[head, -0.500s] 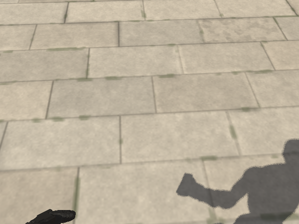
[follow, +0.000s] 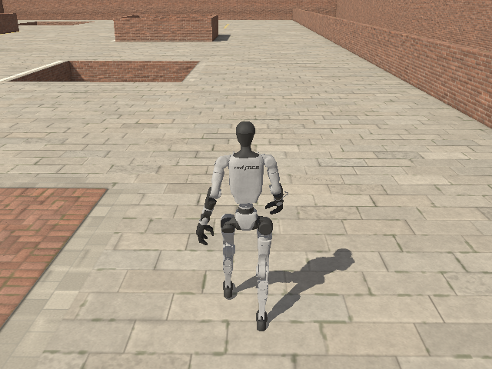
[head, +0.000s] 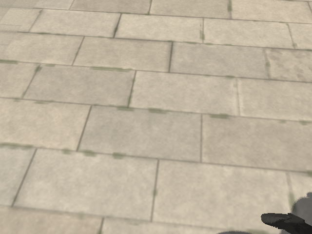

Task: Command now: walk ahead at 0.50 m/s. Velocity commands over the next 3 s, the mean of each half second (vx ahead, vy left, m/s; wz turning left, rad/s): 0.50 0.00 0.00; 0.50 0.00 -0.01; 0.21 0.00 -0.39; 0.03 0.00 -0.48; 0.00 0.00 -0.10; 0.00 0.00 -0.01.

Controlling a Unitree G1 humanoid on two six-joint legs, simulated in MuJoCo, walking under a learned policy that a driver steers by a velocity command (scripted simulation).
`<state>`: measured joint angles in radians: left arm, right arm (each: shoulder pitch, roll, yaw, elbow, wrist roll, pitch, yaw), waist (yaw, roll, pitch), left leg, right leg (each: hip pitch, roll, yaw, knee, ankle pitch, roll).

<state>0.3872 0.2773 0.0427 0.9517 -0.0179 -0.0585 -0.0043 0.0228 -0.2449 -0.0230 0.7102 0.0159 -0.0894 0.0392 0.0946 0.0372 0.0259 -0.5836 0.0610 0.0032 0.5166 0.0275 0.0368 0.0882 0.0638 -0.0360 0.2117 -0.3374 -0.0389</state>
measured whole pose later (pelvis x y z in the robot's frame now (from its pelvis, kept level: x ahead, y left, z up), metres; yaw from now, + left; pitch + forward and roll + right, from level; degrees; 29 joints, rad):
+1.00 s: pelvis +0.54 -0.04 +0.01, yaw +0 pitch +2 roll -2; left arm 0.36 0.26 0.04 0.95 -0.01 -0.08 0.00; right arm 0.06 -0.27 -0.04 0.81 0.01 -0.07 0.02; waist 0.08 0.05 0.01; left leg -0.64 0.10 -0.02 0.59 0.08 0.00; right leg 0.03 0.07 -0.05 0.19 -0.24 -0.05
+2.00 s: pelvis +0.74 -0.04 +0.01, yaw -29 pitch +1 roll +1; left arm 0.13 0.29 0.07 0.71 0.00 0.03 0.03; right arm 0.08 -0.30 -0.08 0.89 0.01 0.00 -0.01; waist 0.00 0.00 0.04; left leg -0.33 0.01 -0.03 0.62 -0.30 -0.05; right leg -0.30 0.07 0.11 0.49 -0.21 -0.04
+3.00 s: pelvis +0.75 -0.03 +0.01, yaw -30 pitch -2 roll +0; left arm 0.18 0.24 0.03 1.04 0.00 0.00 0.03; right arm 0.18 -0.25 -0.01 1.07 -0.01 -0.01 -0.03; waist -0.01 0.00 0.04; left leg -0.18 0.00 -0.01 0.48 -0.26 0.00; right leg -0.19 0.03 0.08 0.48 -0.26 0.01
